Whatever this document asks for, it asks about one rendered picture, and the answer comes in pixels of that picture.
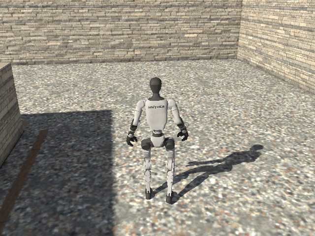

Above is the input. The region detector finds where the robot right upper arm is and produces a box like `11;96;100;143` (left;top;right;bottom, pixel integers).
167;98;182;125

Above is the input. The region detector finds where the robot left forearm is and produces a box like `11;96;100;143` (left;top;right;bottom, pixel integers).
127;119;137;138

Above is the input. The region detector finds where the left robot hand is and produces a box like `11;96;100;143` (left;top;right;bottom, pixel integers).
126;136;137;146

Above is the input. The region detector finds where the right robot hand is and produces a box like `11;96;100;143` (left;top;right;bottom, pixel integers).
177;132;189;141

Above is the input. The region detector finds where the left robot thigh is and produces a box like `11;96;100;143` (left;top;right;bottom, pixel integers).
141;137;152;170

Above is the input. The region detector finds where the robot left upper arm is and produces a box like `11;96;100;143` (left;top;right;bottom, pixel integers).
133;99;146;126

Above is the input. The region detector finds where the robot right forearm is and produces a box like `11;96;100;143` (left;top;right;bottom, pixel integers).
177;117;187;133

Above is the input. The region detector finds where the left robot foot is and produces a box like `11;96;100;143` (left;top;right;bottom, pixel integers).
145;188;152;200

